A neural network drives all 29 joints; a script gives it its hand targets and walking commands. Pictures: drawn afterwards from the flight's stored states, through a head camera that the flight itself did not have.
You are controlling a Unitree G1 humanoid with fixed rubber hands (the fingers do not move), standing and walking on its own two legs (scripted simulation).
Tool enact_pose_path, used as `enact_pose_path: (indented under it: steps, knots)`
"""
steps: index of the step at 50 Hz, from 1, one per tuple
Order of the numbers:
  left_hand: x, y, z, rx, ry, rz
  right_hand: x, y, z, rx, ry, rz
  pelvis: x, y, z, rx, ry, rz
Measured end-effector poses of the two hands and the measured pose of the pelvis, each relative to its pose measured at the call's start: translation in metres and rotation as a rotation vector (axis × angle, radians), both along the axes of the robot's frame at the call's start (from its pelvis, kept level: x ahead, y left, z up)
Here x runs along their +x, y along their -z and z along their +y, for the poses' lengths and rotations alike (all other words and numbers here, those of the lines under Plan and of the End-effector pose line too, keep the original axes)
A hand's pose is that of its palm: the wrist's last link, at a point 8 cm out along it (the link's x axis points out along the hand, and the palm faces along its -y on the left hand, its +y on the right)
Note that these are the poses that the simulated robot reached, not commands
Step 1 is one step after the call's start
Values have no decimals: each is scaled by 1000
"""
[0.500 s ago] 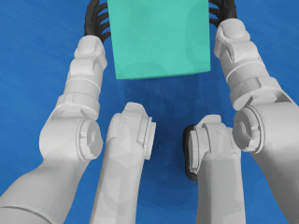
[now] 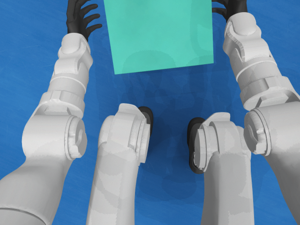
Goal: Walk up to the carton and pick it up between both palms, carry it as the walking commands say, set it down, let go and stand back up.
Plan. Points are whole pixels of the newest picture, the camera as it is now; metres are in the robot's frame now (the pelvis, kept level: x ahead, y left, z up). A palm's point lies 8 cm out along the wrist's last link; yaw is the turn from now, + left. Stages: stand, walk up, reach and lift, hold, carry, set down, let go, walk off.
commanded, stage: set down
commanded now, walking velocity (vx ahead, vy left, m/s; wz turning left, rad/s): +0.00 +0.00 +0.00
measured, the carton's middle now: (159, 27) +0.51 +0.06 -0.25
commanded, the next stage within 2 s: let go in 1.52 s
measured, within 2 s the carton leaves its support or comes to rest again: neither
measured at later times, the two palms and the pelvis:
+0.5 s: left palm (56, 25) +0.47 +0.26 -0.12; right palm out of the picture +0.54 -0.10 -0.11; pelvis -0.01 +0.00 +0.04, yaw +1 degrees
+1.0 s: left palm out of the picture +0.48 +0.26 +0.03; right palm out of the picture +0.54 -0.10 +0.04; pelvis -0.01 +0.01 +0.16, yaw +1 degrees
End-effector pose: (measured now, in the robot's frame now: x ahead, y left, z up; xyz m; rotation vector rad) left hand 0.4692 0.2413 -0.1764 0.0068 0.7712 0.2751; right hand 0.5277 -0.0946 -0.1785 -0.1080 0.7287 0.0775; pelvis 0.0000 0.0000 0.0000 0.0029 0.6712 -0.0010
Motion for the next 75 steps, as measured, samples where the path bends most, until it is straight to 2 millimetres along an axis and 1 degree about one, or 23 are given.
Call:
enact_pose_path:
  steps: [6, 9, 11, 14, 18, 20, 24, 30, 36, 39, 44, 48, 54, 58, 64, 68, 71, 75]
  knots:
    - [3, 2, 2, -30, -22, -16, -3, 3, -11, -27, -4, 4, 0, 3, 1, -4, 2, -1]
    - [5, 1, 5, -29, -34, -32, 1, 0, -13, -35, -4, -10, 0, 5, 1, -6, 6, -7]
    - [8, -3, 7, -23, -30, -58, 4, -4, -14, -27, 6, -24, -1, 5, 2, -10, 2, -20]
    - [11, -11, 9, -20, -17, -101, 12, -14, -10, -18, 2, -79, -6, -1, 2, -9, -2, -92]
    - [5, -15, 17, -18, -34, -106, 11, -22, -3, -20, 0, -78, -12, -15, 2, -10, -9, -166]
    - [3, -27, 17, -24, -34, -128, 12, -35, -1, -18, 8, -92, -12, -21, 2, -18, -17, -168]
    - [2, -53, 16, -39, -35, -129, 12, -64, -3, -36, 31, -97, -13, -36, 4, -25, -28, -191]
    - [8, -98, 17, -19, -24, -165, 16, -107, -2, -19, 43, -108, -18, -60, 6, -29, -25, -218]
    - [7, -130, 19, -19, -39, -143, 17, -140, -2, -38, 34, -96, -18, -87, 6, -27, -29, -185]
    - [8, -149, 20, -23, -43, -158, 18, -158, -2, -43, 29, -107, -18, -102, 7, -27, -28, -193]
    - [6, -174, 21, -13, -27, -140, 16, -182, -4, -47, 28, -94, -17, -129, 8, -25, -29, -205]
    - [9, -200, 21, -4, -25, -169, 18, -208, -6, -45, 23, -121, -16, -150, 7, -24, -27, -237]
    - [4, -230, 20, -11, -21, -138, 14, -239, -10, -54, 23, -93, -11, -180, 7, -26, -32, -233]
    - [5, -258, 19, -7, -14, -152, 15, -268, -11, -49, 18, -109, -10, -203, 6, -24, -32, -266]
    - [1, -293, 19, -17, -27, -126, 15, -304, -19, -61, 17, -91, -2, -235, 4, -21, -33, -226]
    - [1, -322, 20, -15, -20, -143, 13, -333, -16, -49, 13, -97, 5, -257, 4, -16, -24, -200]
    - [-1, -344, 22, -16, -23, -132, 11, -351, -15, -34, 20, -76, 16, -269, 5, -19, -25, -135]
    - [-1, -367, 21, -4, -19, -118, 10, -370, -12, -15, 23, -56, 31, -282, 7, -21, -26, -43]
